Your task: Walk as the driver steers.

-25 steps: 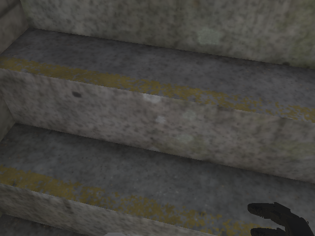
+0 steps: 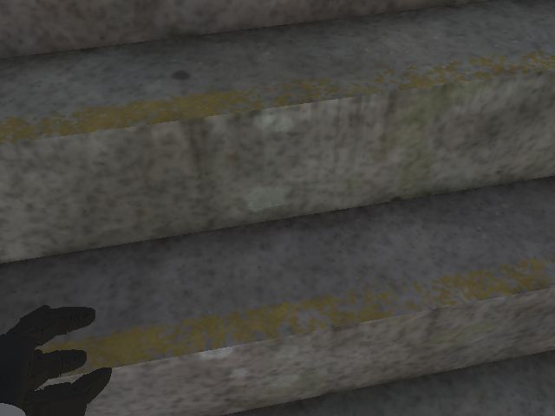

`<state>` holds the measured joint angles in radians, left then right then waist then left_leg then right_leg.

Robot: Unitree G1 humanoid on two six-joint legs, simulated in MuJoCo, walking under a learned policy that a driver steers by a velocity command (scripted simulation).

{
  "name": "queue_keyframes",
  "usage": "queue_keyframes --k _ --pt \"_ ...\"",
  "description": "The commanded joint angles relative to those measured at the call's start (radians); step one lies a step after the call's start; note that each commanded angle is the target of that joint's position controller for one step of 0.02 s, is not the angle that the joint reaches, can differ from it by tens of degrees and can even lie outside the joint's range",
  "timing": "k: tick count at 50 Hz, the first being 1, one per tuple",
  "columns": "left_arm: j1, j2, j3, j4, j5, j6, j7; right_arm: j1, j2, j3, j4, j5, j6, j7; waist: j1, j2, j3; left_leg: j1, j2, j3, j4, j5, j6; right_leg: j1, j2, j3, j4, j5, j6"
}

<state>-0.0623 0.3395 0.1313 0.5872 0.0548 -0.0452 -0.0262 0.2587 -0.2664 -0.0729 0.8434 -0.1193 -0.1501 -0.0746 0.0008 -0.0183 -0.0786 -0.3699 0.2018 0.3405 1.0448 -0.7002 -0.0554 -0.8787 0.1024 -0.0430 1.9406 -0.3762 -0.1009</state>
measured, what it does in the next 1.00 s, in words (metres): climbs, turning right: right foot, then left foot 0.24 m higher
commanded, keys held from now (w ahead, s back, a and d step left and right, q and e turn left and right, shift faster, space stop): e+shift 0.46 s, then shift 0.18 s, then q+shift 0.32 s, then w+q+shift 0.04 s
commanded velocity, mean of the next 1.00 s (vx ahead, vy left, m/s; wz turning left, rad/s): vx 0.18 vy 0.00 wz -0.47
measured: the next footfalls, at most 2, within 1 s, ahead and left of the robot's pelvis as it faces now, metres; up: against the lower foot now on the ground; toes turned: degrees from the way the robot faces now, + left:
right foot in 0.16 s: +0.09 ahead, -0.09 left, +0.00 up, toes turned -12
left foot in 0.48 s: +0.27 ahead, +0.04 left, +0.24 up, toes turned -32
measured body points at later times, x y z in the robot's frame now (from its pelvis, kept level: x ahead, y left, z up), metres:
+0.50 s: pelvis +0.12 -0.03 +0.12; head +0.14 -0.06 +0.57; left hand +0.36 +0.17 +0.02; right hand +0.29 -0.28 +0.09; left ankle +0.23 +0.06 -0.42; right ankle +0.07 -0.07 -0.64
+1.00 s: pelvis +0.11 -0.10 +0.07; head +0.10 -0.13 +0.52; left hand +0.29 +0.08 -0.04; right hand +0.15 -0.37 -0.05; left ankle +0.16 +0.05 -0.26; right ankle +0.09 -0.18 -0.66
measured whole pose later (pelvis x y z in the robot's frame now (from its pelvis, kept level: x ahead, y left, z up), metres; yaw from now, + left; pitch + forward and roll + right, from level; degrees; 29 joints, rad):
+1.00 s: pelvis +0.11 -0.10 +0.07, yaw -26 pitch +2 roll +2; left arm 0.29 0.18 -0.04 0.74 0.05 0.08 0.00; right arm 0.17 -0.16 -0.03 0.66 0.04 0.00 -0.13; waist -0.02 0.05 -0.02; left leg -1.09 -0.08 -0.10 2.44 -0.73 -0.16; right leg -0.33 -0.04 -0.11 0.54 -0.23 -0.06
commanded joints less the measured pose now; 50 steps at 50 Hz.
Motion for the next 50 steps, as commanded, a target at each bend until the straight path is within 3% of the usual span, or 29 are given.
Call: queue_keyframes --k 1,2,3,5,6,7,8,9,10,11,13,15,18,20,23,25,26,27,28,30,32,35,41,44,45,46,47,49,50 --pt "-0.163 -0.061 -0.058 -0.161 0.007 0.018 -0.002 0.056 -0.073 -0.012 -0.082 -0.015 0.004 -0.020 -0.021 0.052 0.120 0.496 0.311 -0.420 -0.582 0.924 0.118 -0.475 -0.123 0.075 -0.234 -0.198 0.029" --pt "-0.122 -0.034 -0.071 -0.178 -0.014 0.043 -0.020 -0.079 -0.086 -0.002 -0.134 0.023 0.017 -0.019 0.050 -0.020 0.116 0.224 0.193 -0.225 -0.687 0.987 0.107 -0.090 -0.133 -0.036 -0.649 -0.173 0.042" --pt "0.189 0.007 -0.067 -0.129 -0.005 0.038 -0.033 -0.234 -0.160 -0.012 -0.172 0.054 0.010 -0.006 0.216 0.036 0.046 -0.044 0.033 -0.105 -0.446 1.194 0.117 0.462 -0.042 -0.158 -1.016 -0.096 0.061" --pt "0.591 0.040 -0.020 -0.038 -0.015 0.042 0.033 -0.240 -0.131 0.007 -0.191 0.113 0.029 0.052 0.325 0.119 -0.190 -0.118 0.061 -0.151 0.037 1.263 0.148 0.931 -0.063 -0.081 -1.045 0.094 -0.055" --pt "0.493 0.127 -0.015 -0.005 -0.075 0.069 0.019 -0.260 -0.092 0.043 -0.215 0.136 0.033 0.029 0.298 -0.170 -0.174 -0.411 -0.140 -0.114 0.467 0.606 0.075 1.133 -0.097 0.061 -1.372 0.311 -0.209" --pt "0.385 0.158 -0.016 -0.013 -0.042 0.073 0.024 -0.226 -0.033 0.060 -0.270 0.136 0.014 0.045 0.165 -0.257 -0.039 -0.550 -0.178 -0.203 0.674 0.347 0.050 1.085 -0.155 0.202 -1.565 0.557 -0.214" --pt "0.326 0.123 -0.039 0.005 -0.017 0.056 0.011 -0.262 0.006 0.075 -0.294 0.130 0.003 0.055 0.125 -0.186 0.098 -0.564 -0.176 -0.244 0.879 0.287 0.086 0.942 -0.209 0.159 -1.574 0.947 -0.155" --pt "0.311 0.170 -0.050 -0.025 0.003 0.046 0.013 -0.206 0.029 0.090 -0.336 0.087 -0.013 0.065 0.022 -0.094 -0.013 -0.808 -0.206 -0.297 1.212 0.178 0.034 1.127 -0.346 0.323 -1.289 1.627 -0.183" --pt "0.349 0.204 -0.037 -0.026 -0.001 0.057 0.028 -0.181 0.011 0.105 -0.357 0.069 -0.025 0.068 0.034 0.097 -0.172 -0.916 -0.234 -0.326 1.440 0.211 -0.013 1.155 -0.430 0.474 -1.310 1.561 -0.224" --pt "0.358 0.182 -0.040 -0.014 -0.012 0.067 0.036 -0.171 0.013 0.114 -0.377 0.088 -0.023 0.070 0.031 0.093 -0.232 -0.993 -0.233 -0.360 1.583 0.182 -0.028 1.144 -0.451 0.588 -1.388 1.161 -0.254" --pt "0.330 0.120 -0.055 -0.004 -0.045 0.069 0.041 -0.166 0.080 0.143 -0.405 0.101 -0.002 0.079 -0.027 0.102 -0.096 -1.104 -0.204 -0.414 1.616 0.169 -0.019 0.985 -0.386 0.581 -1.493 0.650 -0.149" --pt "0.193 0.083 -0.073 -0.021 -0.025 0.068 0.038 -0.137 0.092 0.148 -0.415 0.108 0.036 0.052 -0.100 0.066 0.009 -1.023 -0.212 -0.388 1.583 0.217 -0.024 0.676 -0.293 0.468 -1.549 0.529 -0.090" --pt "0.149 0.107 -0.072 0.000 -0.060 0.052 0.049 -0.339 0.097 0.162 -0.531 0.076 0.089 0.000 -0.084 -0.024 0.078 -0.778 -0.245 -0.280 1.138 0.351 -0.004 0.325 -0.174 0.428 -1.694 0.570 -0.087" --pt "0.232 0.178 -0.047 0.042 -0.057 0.084 0.065 -0.412 0.186 0.190 -0.601 0.038 0.093 -0.029 -0.090 -0.024 -0.070 -0.606 -0.242 -0.212 0.862 0.309 0.037 0.436 -0.226 0.424 -1.760 0.810 -0.082" --pt "0.200 0.226 -0.006 0.044 -0.072 0.101 0.046 -0.183 0.112 0.115 -0.461 0.055 0.081 -0.036 -0.141 -0.159 -0.271 -0.277 -0.314 -0.157 0.553 0.054 0.071 0.724 -0.270 0.269 -1.523 1.907 -0.078" --pt "0.119 0.196 -0.006 -0.008 -0.066 0.059 0.052 -0.020 -0.004 0.071 -0.371 0.071 0.081 -0.034 -0.159 -0.018 -0.338 -0.108 -0.259 -0.388 0.337 0.602 0.106 0.782 -0.256 0.205 -1.321 2.030 -0.079" --pt "0.135 0.141 -0.009 -0.016 -0.049 0.050 0.016 -0.010 0.001 0.065 -0.351 0.079 0.116 -0.053 -0.116 0.250 -0.369 0.023 -0.154 -0.632 0.139 0.866 0.239 0.579 -0.175 0.160 -1.152 1.427 0.001" --pt "0.101 0.058 -0.031 -0.035 -0.062 0.057 0.000 -0.070 0.060 0.068 -0.361 0.069 0.143 -0.067 -0.106 0.480 -0.328 -0.040 0.020 -1.011 -0.135 0.856 0.443 0.371 0.006 0.197 -0.603 0.133 0.144" --pt "0.142 0.035 -0.039 -0.049 -0.086 0.068 -0.025 -0.142 0.118 0.072 -0.379 0.076 0.134 -0.056 -0.072 0.278 -0.217 -0.175 0.036 -1.106 -0.248 0.502 0.467 0.260 0.042 0.331 -0.235 -0.111 0.166" --pt "0.280 -0.012 -0.076 -0.043 -0.074 0.110 -0.017 -0.250 0.180 0.078 -0.333 0.159 0.113 -0.047 0.054 0.089 0.090 -0.455 0.015 -0.960 -0.214 0.009 0.355 0.172 -0.029 0.324 -0.149 -0.124 0.131" --pt "0.290 0.011 -0.086 -0.043 -0.075 0.113 -0.002 -0.216 0.139 0.058 -0.287 0.140 0.116 -0.038 0.065 -0.091 0.161 -0.494 -0.029 -0.753 -0.144 -0.062 0.267 0.202 -0.054 0.193 -0.295 -0.002 0.115" --pt "0.252 -0.017 -0.120 -0.067 -0.098 0.098 0.000 -0.197 0.090 0.049 -0.292 0.124 0.121 -0.046 0.066 -0.019 0.115 -0.480 -0.119 -0.610 -0.051 0.170 0.216 0.327 -0.114 0.105 -0.773 0.118 0.105" --pt "0.280 -0.103 -0.138 0.025 -0.061 0.113 -0.034 -0.133 0.044 0.009 -0.293 0.139 0.158 -0.088 0.004 0.144 0.062 -0.488 -0.198 -0.597 0.122 -0.068 0.154 0.725 -0.154 -0.011 -1.627 0.607 0.063" --pt "0.359 -0.046 -0.129 0.071 0.001 0.118 -0.002 -0.155 0.180 0.047 -0.312 0.135 0.161 -0.065 0.018 -0.019 0.036 -0.687 -0.318 -0.447 0.718 -0.046 0.027 0.929 -0.288 0.069 -1.743 0.983 0.118" --pt "0.371 0.038 -0.106 0.066 0.002 0.108 0.022 -0.127 0.195 0.044 -0.281 0.136 0.138 -0.040 0.040 -0.148 -0.059 -0.865 -0.344 -0.426 1.130 -0.202 -0.026 1.062 -0.402 0.127 -1.421 1.592 0.141" --pt "0.391 0.103 -0.089 0.058 -0.007 0.087 0.029 0.022 0.151 0.044 -0.272 0.136 0.111 -0.019 -0.025 -0.185 -0.217 -0.881 -0.269 -0.452 1.327 -0.214 -0.074 1.119 -0.569 0.205 -1.343 1.677 0.042" --pt "0.331 0.133 -0.096 0.030 0.013 0.087 0.024 0.051 0.133 0.046 -0.262 0.131 0.105 -0.028 -0.073 -0.104 -0.266 -0.979 -0.265 -0.509 1.585 -0.161 -0.117 1.123 -0.611 0.266 -1.351 1.354 -0.050" --pt "0.257 0.171 -0.091 0.013 -0.006 0.105 0.042 -0.058 0.137 0.080 -0.295 0.183 0.134 -0.055 -0.060 -0.199 -0.131 -1.131 -0.191 -0.470 1.603 0.031 -0.139 0.998 -0.658 0.364 -1.594 0.318 -0.179" --pt "0.220 0.079 -0.120 -0.032 -0.020 0.100 0.069 -0.115 0.086 0.057 -0.267 0.164 0.150 -0.066 -0.017 -0.134 -0.058 -1.135 -0.217 -0.464 1.725 0.153 -0.142 0.897 -0.606 0.370 -1.664 -0.013 -0.151"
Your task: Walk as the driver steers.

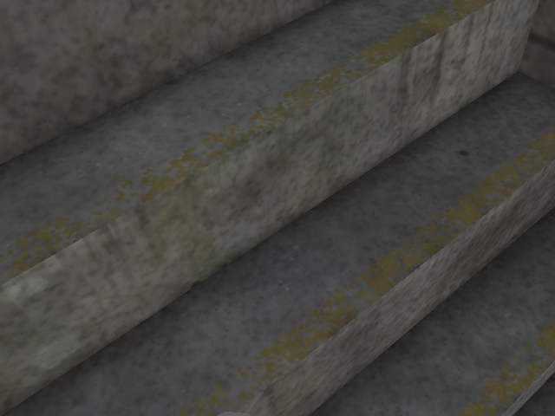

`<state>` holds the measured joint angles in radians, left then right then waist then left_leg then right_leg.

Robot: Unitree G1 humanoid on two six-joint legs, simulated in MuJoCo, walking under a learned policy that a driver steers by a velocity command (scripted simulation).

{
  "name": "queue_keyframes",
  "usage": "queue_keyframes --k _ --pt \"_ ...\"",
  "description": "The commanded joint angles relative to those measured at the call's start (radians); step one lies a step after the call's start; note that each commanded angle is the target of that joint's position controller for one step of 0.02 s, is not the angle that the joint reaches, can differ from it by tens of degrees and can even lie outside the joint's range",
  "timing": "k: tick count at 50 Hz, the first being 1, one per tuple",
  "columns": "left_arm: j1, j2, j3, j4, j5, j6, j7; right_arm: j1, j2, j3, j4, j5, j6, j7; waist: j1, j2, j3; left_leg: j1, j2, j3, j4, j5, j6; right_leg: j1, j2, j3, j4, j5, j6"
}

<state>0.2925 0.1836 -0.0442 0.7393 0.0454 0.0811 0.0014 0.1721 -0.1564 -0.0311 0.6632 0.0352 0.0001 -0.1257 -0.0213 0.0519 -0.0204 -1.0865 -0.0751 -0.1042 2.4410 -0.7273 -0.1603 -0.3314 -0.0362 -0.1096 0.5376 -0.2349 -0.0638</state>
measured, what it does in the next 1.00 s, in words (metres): steps on the spot, turning left: left foot 0.24 m higher, then right foot 0.24 m lower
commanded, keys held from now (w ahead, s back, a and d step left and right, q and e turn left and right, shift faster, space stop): w+q+shift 0.58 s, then w+shift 0.32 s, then w+e+shift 0.10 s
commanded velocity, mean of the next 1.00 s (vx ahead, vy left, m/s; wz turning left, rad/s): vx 0.80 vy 0.00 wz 0.67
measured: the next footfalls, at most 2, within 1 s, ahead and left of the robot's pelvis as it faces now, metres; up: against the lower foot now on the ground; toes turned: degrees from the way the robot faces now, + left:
left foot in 0.54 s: +0.13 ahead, +0.21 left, +0.24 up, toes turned +21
right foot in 0.92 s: -0.02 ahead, -0.04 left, +0.00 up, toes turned +49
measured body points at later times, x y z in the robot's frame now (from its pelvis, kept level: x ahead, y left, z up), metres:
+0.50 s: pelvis +0.02 +0.06 +0.06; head +0.07 +0.07 +0.50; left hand -0.03 +0.33 -0.07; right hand +0.35 +0.00 +0.01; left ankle +0.09 +0.17 -0.45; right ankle +0.04 -0.10 -0.70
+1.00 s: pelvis -0.06 +0.00 -0.02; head -0.05 -0.03 +0.43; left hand -0.26 +0.12 -0.15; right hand +0.28 +0.14 +0.04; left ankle -0.14 +0.14 -0.38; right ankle -0.05 -0.08 -0.74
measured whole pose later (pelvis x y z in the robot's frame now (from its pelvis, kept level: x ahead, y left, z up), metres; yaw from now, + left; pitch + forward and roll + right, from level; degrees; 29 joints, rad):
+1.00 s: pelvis -0.06 +0.00 -0.02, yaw +40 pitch +2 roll -1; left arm 0.55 0.15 0.02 0.93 0.04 -0.11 0.01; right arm -0.22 -0.09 0.02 0.44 -0.05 -0.04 -0.08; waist 0.15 0.07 -0.10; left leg -1.25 -0.15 -0.18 2.33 -0.20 0.02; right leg -0.30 0.08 -0.07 0.66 -0.46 -0.10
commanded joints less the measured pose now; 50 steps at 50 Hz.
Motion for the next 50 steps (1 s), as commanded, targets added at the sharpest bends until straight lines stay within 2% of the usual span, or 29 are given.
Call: queue_keyframes --k 1,3,9,10,12,16,19,20,21,22,23,25,27,28,29,31,34,39,40,41,42,43,44,45,46,47,48,49,50 --pt "-0.133 0.201 0.048 -0.197 -0.017 -0.041 0.057 -0.053 -0.059 0.009 -0.108 -0.011 0.010 -0.002 0.017 -0.191 -0.047 -0.354 0.089 0.024 0.223 0.361 -0.032 0.265 -0.425 0.425 -0.295 -0.277 -0.125" --pt "0.018 0.194 0.040 -0.149 -0.001 -0.084 0.082 -0.107 -0.034 0.026 -0.117 -0.043 0.010 0.034 0.072 -0.146 -0.053 -0.375 0.077 0.017 0.211 0.497 0.025 0.303 -0.377 0.368 -0.314 -0.284 -0.053" --pt "0.098 0.144 0.034 0.009 0.036 -0.123 0.035 -0.285 0.105 0.097 -0.195 -0.009 -0.014 0.108 0.077 -0.176 -0.014 -0.510 0.102 0.057 0.159 0.622 0.142 0.262 -0.349 0.099 -0.328 -0.109 -0.025" --pt "0.139 0.186 0.083 0.030 0.026 -0.195 0.021 -0.268 0.021 0.038 -0.166 -0.059 0.032 0.089 0.036 -0.058 0.016 -0.314 0.045 0.159 0.068 0.556 0.220 0.151 -0.330 0.032 -0.397 -0.244 -0.021" --pt "0.139 0.226 0.098 0.085 0.005 -0.241 0.016 -0.288 0.023 0.032 -0.209 -0.048 0.058 0.078 0.006 -0.169 0.074 -0.320 0.079 0.143 0.032 0.471 0.276 0.145 -0.355 0.033 -0.491 -0.299 -0.048" --pt "0.142 0.184 0.101 0.117 0.021 -0.243 0.036 -0.394 0.001 0.022 -0.281 -0.041 0.047 0.081 -0.012 -0.154 0.088 -0.457 0.104 0.072 0.008 0.262 0.335 0.374 -0.393 -0.055 -0.559 -0.166 -0.098" --pt "0.126 0.188 0.097 0.130 -0.006 -0.239 0.047 -0.392 0.013 0.045 -0.306 -0.038 0.058 0.085 -0.016 -0.090 0.056 -0.210 0.155 0.197 -0.381 0.219 0.363 0.342 -0.349 -0.223 -0.646 0.034 -0.107" --pt "0.043 0.197 0.093 0.125 -0.024 -0.229 0.046 -0.281 0.022 0.059 -0.295 -0.025 0.075 0.074 -0.084 -0.115 0.016 0.092 0.151 0.244 -0.610 0.148 0.389 0.218 -0.293 -0.345 -0.623 0.322 -0.108" --pt "0.106 0.137 0.072 0.109 -0.048 -0.213 0.058 -0.330 0.002 0.062 -0.265 -0.014 0.062 0.062 -0.018 -0.033 -0.050 0.324 0.044 0.256 -0.783 0.040 0.419 0.135 -0.229 -0.326 -0.439 0.969 -0.132" --pt "0.129 0.239 0.076 0.069 -0.063 -0.222 0.066 -0.192 -0.025 0.050 -0.239 0.009 0.052 0.061 -0.050 -0.055 -0.259 0.603 -0.009 0.158 -0.827 0.082 0.418 0.094 -0.269 -0.246 -0.247 1.288 -0.152" --pt "0.021 0.413 0.121 0.018 -0.086 -0.241 0.052 0.141 -0.118 0.008 -0.148 0.012 0.068 0.053 -0.161 -0.089 -0.486 0.840 -0.091 0.211 -0.843 0.055 0.359 0.107 -0.314 -0.233 -0.113 1.433 -0.187" --pt "-0.181 0.396 0.129 -0.090 -0.075 -0.254 -0.003 0.373 -0.249 -0.055 -0.088 -0.044 0.081 0.030 -0.225 -0.073 -0.632 1.066 -0.130 0.060 -0.969 0.077 0.329 -0.007 -0.334 -0.140 0.214 1.080 -0.206" --pt "-0.324 0.104 0.067 -0.180 -0.001 -0.225 -0.053 0.074 -0.269 -0.102 -0.138 -0.095 0.129 0.021 -0.111 0.054 -0.397 0.876 -0.148 -0.182 -1.351 0.032 0.419 -0.314 -0.115 0.095 0.732 0.222 -0.128" --pt "-0.373 -0.009 0.036 -0.220 0.022 -0.204 -0.060 -0.106 -0.264 -0.105 -0.180 -0.119 0.128 0.048 -0.061 0.127 -0.357 0.657 -0.091 -0.444 -1.593 -0.252 0.443 -0.451 0.046 0.218 1.204 0.095 -0.064" --pt "-0.415 -0.055 0.029 -0.317 0.062 -0.175 -0.044 -0.269 -0.245 -0.076 -0.224 -0.105 0.115 0.036 0.017 0.163 -0.284 0.390 0.000 -0.799 -1.908 -0.592 0.379 -0.539 0.076 0.339 1.408 0.128 -0.021" --pt "-0.265 -0.049 0.027 -0.331 0.087 -0.132 -0.035 -0.357 -0.146 -0.029 -0.164 -0.075 0.063 0.028 0.169 0.110 -0.057 0.021 0.004 -0.739 -1.927 -0.471 0.290 -0.474 0.087 0.240 1.394 0.232 0.029" --pt "-0.125 0.008 0.041 -0.227 0.012 -0.129 -0.023 -0.292 -0.122 -0.020 -0.062 -0.086 0.000 0.038 0.179 0.060 -0.077 0.021 0.007 -0.463 -1.761 -0.213 0.375 -0.440 0.100 0.139 1.376 0.284 0.073" --pt "0.279 0.098 0.071 -0.060 -0.050 -0.136 -0.017 -0.521 -0.156 -0.033 -0.164 -0.121 -0.044 0.055 0.279 0.041 -0.062 -0.316 0.051 -0.198 -1.697 -0.014 0.272 0.160 0.085 0.027 0.911 0.147 0.014" --pt "0.496 0.088 0.068 0.012 -0.046 -0.140 -0.010 -0.695 -0.113 -0.023 -0.213 -0.117 -0.047 0.053 0.405 -0.039 -0.020 -0.481 -0.011 -0.045 -1.515 0.041 0.186 0.398 0.048 -0.007 0.555 0.208 -0.058" --pt "0.591 0.057 0.057 0.070 -0.050 -0.136 -0.007 -0.763 -0.026 -0.002 -0.207 -0.084 -0.044 0.045 0.491 -0.237 0.104 -0.494 -0.119 0.146 -1.108 0.072 0.119 0.402 -0.051 -0.040 -0.021 0.355 -0.153" --pt "0.253 -0.046 0.033 0.049 -0.070 -0.134 -0.012 -0.445 0.116 0.028 -0.132 -0.050 -0.045 0.014 0.273 -0.599 0.116 -0.264 -0.201 0.126 -0.295 0.123 0.231 0.085 -0.125 0.012 -0.100 0.575 -0.175" --pt "-0.052 -0.105 0.010 -0.008 -0.073 -0.122 -0.006 -0.115 0.167 0.044 -0.112 -0.060 -0.034 -0.011 0.011 -0.435 -0.059 -0.091 -0.258 -0.063 0.061 0.128 0.255 0.049 -0.089 -0.033 -0.178 0.658 -0.084" --pt "-0.099 -0.090 0.010 -0.031 -0.042 -0.128 0.003 -0.086 0.135 0.029 -0.153 -0.043 -0.010 -0.012 -0.083 -0.054 -0.099 0.033 -0.246 -0.135 0.016 0.189 0.246 -0.014 -0.092 0.080 -0.220 0.533 -0.038" --pt "-0.016 -0.077 -0.002 -0.019 -0.020 -0.149 0.007 -0.161 0.133 0.041 -0.191 -0.017 0.002 0.002 -0.054 0.179 -0.077 0.007 -0.253 -0.119 -0.069 0.242 0.230 -0.004 -0.093 0.136 -0.203 0.505 -0.014" --pt "0.092 -0.093 -0.008 0.028 0.028 -0.175 -0.002 -0.305 0.197 0.073 -0.235 -0.021 -0.009 0.020 0.012 0.261 -0.012 -0.122 -0.243 -0.092 0.029 0.381 0.217 -0.025 -0.055 0.155 -0.044 0.416 0.028" --pt "0.160 0.007 0.023 0.044 0.064 -0.220 -0.009 -0.318 0.225 0.104 -0.269 -0.050 -0.025 0.039 -0.011 0.169 0.044 -0.274 -0.151 -0.015 -0.027 0.471 0.187 0.017 -0.093 0.236 -0.064 0.326 0.033" --pt "0.207 0.056 0.053 0.039 0.019 -0.252 -0.009 -0.245 0.175 0.098 -0.237 -0.107 -0.031 0.055 0.012 0.044 0.014 -0.386 -0.109 0.038 0.012 0.496 0.167 0.190 -0.141 0.430 -0.100 0.350 -0.012" --pt "0.151 0.219 0.133 0.005 -0.014 -0.288 0.020 -0.285 0.046 0.077 -0.274 -0.130 -0.037 0.075 -0.004 -0.179 -0.003 -0.485 0.038 0.052 -0.056 0.600 0.151 0.323 -0.318 0.755 -0.307 0.013 -0.191" --pt "0.007 0.183 0.142 -0.032 -0.020 -0.305 0.029 -0.407 -0.082 0.038 -0.277 -0.098 -0.032 0.073 0.013 -0.220 -0.003 -0.397 0.168 -0.033 -0.235 0.789 0.130 0.224 -0.400 1.067 -0.462 -0.391 -0.253"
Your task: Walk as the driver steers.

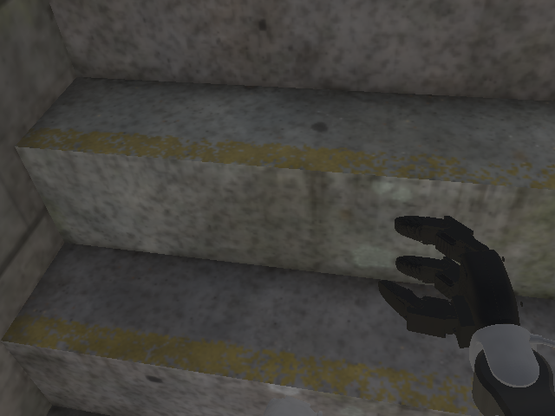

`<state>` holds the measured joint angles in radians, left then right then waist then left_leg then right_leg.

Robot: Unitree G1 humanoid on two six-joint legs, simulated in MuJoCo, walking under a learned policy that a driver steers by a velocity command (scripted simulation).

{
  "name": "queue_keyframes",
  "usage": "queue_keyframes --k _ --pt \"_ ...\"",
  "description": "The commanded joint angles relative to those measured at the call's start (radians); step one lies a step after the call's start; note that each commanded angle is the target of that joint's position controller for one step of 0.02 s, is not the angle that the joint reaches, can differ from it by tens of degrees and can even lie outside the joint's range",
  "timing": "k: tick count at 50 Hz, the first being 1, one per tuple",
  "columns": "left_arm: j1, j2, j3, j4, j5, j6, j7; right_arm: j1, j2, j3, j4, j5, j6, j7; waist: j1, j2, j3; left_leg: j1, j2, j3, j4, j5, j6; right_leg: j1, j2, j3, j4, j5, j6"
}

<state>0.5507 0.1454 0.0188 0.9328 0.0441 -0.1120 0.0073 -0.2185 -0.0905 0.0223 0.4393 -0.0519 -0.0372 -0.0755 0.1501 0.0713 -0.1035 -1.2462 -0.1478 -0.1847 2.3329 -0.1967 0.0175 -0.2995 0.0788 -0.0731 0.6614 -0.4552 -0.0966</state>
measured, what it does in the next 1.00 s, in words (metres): walks ahead, turning right: left foot, then right foot 0.24 m higher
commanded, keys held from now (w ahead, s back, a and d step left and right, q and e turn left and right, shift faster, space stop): w+e+shift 0.86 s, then w+shift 0.14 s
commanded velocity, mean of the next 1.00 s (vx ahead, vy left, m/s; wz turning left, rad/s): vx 1.00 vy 0.00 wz -0.76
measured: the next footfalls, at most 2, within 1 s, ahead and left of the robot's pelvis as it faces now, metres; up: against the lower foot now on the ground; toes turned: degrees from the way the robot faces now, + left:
left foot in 0.20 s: +0.02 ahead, +0.16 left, +0.00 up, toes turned +3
right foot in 0.64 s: +0.24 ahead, -0.18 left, +0.24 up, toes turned -22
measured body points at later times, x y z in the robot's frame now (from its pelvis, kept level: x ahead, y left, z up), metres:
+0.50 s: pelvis +0.06 +0.02 +0.02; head +0.06 +0.01 +0.47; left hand +0.38 +0.15 +0.01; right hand -0.03 -0.22 -0.13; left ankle -0.02 +0.16 -0.72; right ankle +0.08 -0.12 -0.33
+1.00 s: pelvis +0.20 -0.15 +0.26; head +0.26 -0.17 +0.70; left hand +0.29 +0.12 +0.13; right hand +0.48 -0.44 +0.33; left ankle +0.15 +0.00 -0.28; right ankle +0.20 -0.16 -0.48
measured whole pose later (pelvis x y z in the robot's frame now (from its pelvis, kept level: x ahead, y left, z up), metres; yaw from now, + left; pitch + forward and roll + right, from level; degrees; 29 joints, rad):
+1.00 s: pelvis +0.20 -0.15 +0.26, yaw -38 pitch +7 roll +0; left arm 0.51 0.24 0.11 0.85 0.03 -0.08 0.06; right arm -0.39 -0.14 0.05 0.44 -0.05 -0.11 0.03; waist 0.20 -0.05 0.00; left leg -0.65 -0.18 -0.01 1.64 -0.32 0.00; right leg -0.37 0.25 0.17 0.43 -0.10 -0.18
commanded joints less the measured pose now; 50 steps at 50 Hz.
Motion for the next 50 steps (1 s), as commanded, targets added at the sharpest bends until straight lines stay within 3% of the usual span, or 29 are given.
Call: queue_keyframes --k 1,2,3,5,7,8,9,11,12,13,14,18,22,26,28,30,31,32,33,34,35,36,39,40,41,43,47,49,50 --pt "-0.222 0.156 0.059 -0.207 -0.022 -0.114 0.024 -0.170 -0.229 -0.047 -0.052 -0.002 0.015 0.031 -0.064 -0.090 0.128 -0.177 0.270 0.034 -0.259 0.316 -0.046 0.160 -0.471 1.048 -0.584 -0.201 -0.219" --pt "-0.183 0.118 0.053 -0.199 -0.024 -0.094 0.034 -0.198 -0.238 -0.056 -0.031 0.009 0.024 0.052 -0.034 0.034 0.181 -0.035 0.285 0.072 -0.515 0.396 -0.044 0.114 -0.409 0.942 -0.496 -0.158 -0.180" --pt "-0.110 0.100 0.052 -0.178 -0.035 -0.064 0.050 -0.197 -0.205 -0.053 -0.012 0.014 0.028 0.074 0.006 0.041 0.188 0.111 0.254 0.149 -0.685 0.376 -0.036 0.051 -0.342 0.829 -0.463 -0.111 -0.171" --pt "-0.080 0.073 0.065 -0.159 -0.037 -0.006 0.058 -0.103 -0.124 -0.019 0.051 0.056 0.026 0.098 0.004 -0.082 0.142 0.593 0.141 0.295 -1.233 0.081 -0.009 -0.154 -0.172 0.576 -0.458 -0.004 -0.129" --pt "0.004 0.131 0.107 -0.081 0.023 0.048 0.040 0.000 -0.093 -0.021 0.061 0.089 0.019 0.085 0.000 -0.330 0.089 0.852 0.061 0.348 -1.604 -0.321 0.043 -0.112 -0.110 0.543 -0.469 0.080 -0.155" --pt "-0.028 0.137 0.114 -0.085 0.036 0.058 0.034 0.129 -0.113 -0.036 0.066 0.115 0.006 0.065 -0.087 -0.377 0.104 0.914 0.095 0.296 -1.842 -0.332 0.068 -0.054 -0.093 0.537 -0.316 0.171 -0.167" --pt "-0.112 0.113 0.116 -0.114 0.010 0.041 0.009 0.287 -0.144 -0.057 0.116 0.091 -0.015 0.038 -0.184 -0.269 0.038 1.129 0.108 0.324 -1.901 -0.096 0.070 -0.133 -0.071 0.478 -0.078 0.337 -0.152" --pt "-0.413 0.071 0.113 -0.233 -0.060 -0.010 -0.015 0.563 -0.218 -0.082 0.232 0.043 -0.058 0.020 -0.338 -0.022 0.001 1.624 0.337 0.053 -1.890 0.136 0.050 -0.797 0.051 0.234 0.640 0.099 -0.055" --pt "-0.363 0.066 0.094 -0.287 -0.082 -0.018 0.004 0.522 -0.349 -0.119 0.253 -0.014 -0.069 -0.004 -0.267 0.206 -0.148 1.786 0.649 -0.262 -1.945 0.146 0.172 -1.050 0.008 0.166 0.898 0.070 -0.020" --pt "-0.402 0.067 0.078 -0.293 -0.050 0.002 0.019 0.477 -0.278 -0.121 0.229 -0.021 -0.082 -0.011 -0.238 0.091 -0.179 1.545 0.712 -0.378 -2.039 -0.345 0.212 -1.024 -0.103 0.156 1.215 0.170 -0.005" --pt "-0.495 0.004 0.056 -0.365 -0.012 0.016 0.017 0.393 -0.228 -0.113 0.256 0.000 -0.091 -0.021 -0.150 0.065 -0.070 1.348 0.690 -0.285 -2.079 -0.388 0.229 -1.067 -0.130 0.218 1.489 0.261 0.014" --pt "-0.470 -0.025 0.017 -0.375 -0.016 0.076 -0.002 0.484 -0.135 -0.079 0.448 -0.007 -0.138 0.013 -0.059 -0.094 0.158 1.072 0.584 0.101 -2.160 -0.208 0.161 -1.164 -0.082 0.231 1.840 0.218 -0.031" --pt "-0.657 -0.017 -0.002 -0.428 -0.045 0.102 0.005 0.520 -0.190 -0.070 0.525 -0.022 -0.182 0.052 -0.079 -0.096 0.257 1.028 0.505 0.330 -2.226 -0.062 0.104 -1.235 -0.056 0.157 1.763 0.150 -0.084" --pt "-0.819 -0.001 -0.020 -0.564 -0.042 0.157 0.010 0.685 -0.237 -0.065 0.599 0.005 -0.170 0.036 -0.093 -0.040 0.267 1.208 0.477 0.482 -2.381 0.124 0.092 -1.254 -0.165 0.021 1.434 0.032 -0.139" --pt "-0.895 0.009 -0.036 -0.590 -0.036 0.180 -0.020 0.766 -0.244 -0.065 0.601 0.021 -0.134 0.027 -0.160 -0.023 0.186 1.315 0.453 0.543 -2.435 0.305 0.128 -1.120 -0.188 -0.138 1.181 -0.007 -0.135" --pt "-0.741 -0.001 -0.058 -0.542 -0.081 0.189 -0.034 0.720 -0.311 -0.070 0.550 0.099 -0.114 0.025 -0.091 0.009 0.032 1.124 0.445 0.582 -2.350 1.144 0.174 -0.450 -0.097 -0.214 0.798 -0.012 -0.133" --pt "-0.488 0.063 -0.006 -0.464 -0.073 0.195 -0.032 0.706 -0.403 -0.087 0.503 0.116 -0.107 0.018 0.001 0.055 -0.116 1.193 0.519 0.545 -2.097 1.832 0.201 -0.216 0.042 -0.293 0.876 -0.220 -0.095" --pt "-0.243 0.121 0.025 -0.419 -0.058 0.179 -0.022 0.652 -0.491 -0.113 0.454 0.108 -0.103 0.053 0.078 0.177 -0.301 1.267 0.548 0.501 -1.798 2.014 0.236 -0.018 0.091 -0.189 0.762 -0.297 -0.113" --pt "-0.172 0.187 0.056 -0.396 -0.062 0.169 -0.005 0.621 -0.506 -0.131 0.385 0.109 -0.108 0.082 0.092 0.217 -0.350 1.120 0.493 0.456 -1.549 1.786 0.207 0.132 0.108 0.012 0.564 -0.278 -0.137" --pt "-0.189 0.251 0.097 -0.399 -0.058 0.183 0.024 0.547 -0.475 -0.136 0.299 0.071 -0.126 0.117 0.077 0.160 -0.334 0.864 0.404 0.393 -1.295 1.386 0.155 0.264 0.045 0.323 0.341 -0.421 -0.183" --pt "-0.300 0.355 0.139 -0.424 -0.059 0.191 0.035 0.396 -0.323 -0.113 0.207 0.030 -0.134 0.168 0.032 -0.116 -0.280 0.576 0.177 0.323 -0.789 0.312 0.090 0.208 -0.128 0.831 -0.028 -0.721 -0.268" --pt "-0.459 0.318 0.136 -0.461 -0.034 0.169 0.010 0.244 -0.207 -0.091 0.119 0.007 -0.134 0.192 0.010 -0.095 -0.260 0.425 0.112 0.099 -0.285 0.241 0.079 0.060 -0.161 0.970 -0.189 -0.666 -0.189" --pt "-0.352 0.159 0.075 -0.256 0.038 0.086 0.021 0.241 0.025 -0.002 -0.007 -0.022 -0.118 0.109 -0.136 -0.021 0.031 0.193 0.136 0.059 0.063 0.245 0.080 -0.221 -0.118 0.832 -0.153 -0.417 -0.072" --pt "-0.223 0.071 0.049 -0.206 -0.025 0.074 0.025 0.190 -0.035 0.009 0.021 -0.059 -0.119 0.095 -0.050 -0.019 0.075 0.259 0.120 0.110 -0.271 0.223 0.074 -0.067 0.036 0.807 -0.119 -0.151 -0.091" --pt "-0.181 0.104 0.063 -0.167 -0.024 0.074 0.041 0.154 -0.072 0.002 0.017 -0.052 -0.121 0.095 -0.033 -0.045 0.097 0.242 0.062 0.126 -0.380 0.143 0.047 0.034 0.055 0.762 -0.091 0.237 -0.150" --pt "-0.088 0.217 0.100 -0.154 -0.009 0.063 0.067 0.158 -0.159 -0.021 0.021 -0.001 -0.125 0.100 0.001 -0.064 -0.060 0.225 -0.014 0.081 -0.477 -0.098 -0.041 0.428 -0.019 0.764 -0.063 0.827 -0.249" --pt "0.027 0.119 0.087 -0.101 -0.026 0.026 0.061 0.022 -0.118 0.010 0.004 0.022 -0.084 0.100 -0.014 -0.018 -0.128 0.370 -0.001 0.097 -0.797 -0.125 -0.042 0.558 -0.065 0.593 -0.171 1.032 -0.161" --pt "0.116 0.037 0.077 -0.054 -0.013 0.022 0.048 -0.155 -0.023 0.043 -0.036 -0.003 -0.062 0.101 0.033 -0.072 -0.098 0.401 -0.028 0.197 -0.672 -0.123 -0.007 0.425 -0.042 0.558 -0.266 0.999 -0.144" --pt "0.115 0.058 0.081 -0.071 0.000 0.010 0.050 -0.156 -0.010 0.050 -0.060 -0.010 -0.055 0.103 0.002 -0.129 -0.100 0.316 -0.036 0.175 -0.562 -0.161 -0.001 0.456 -0.073 0.628 -0.255 1.051 -0.171"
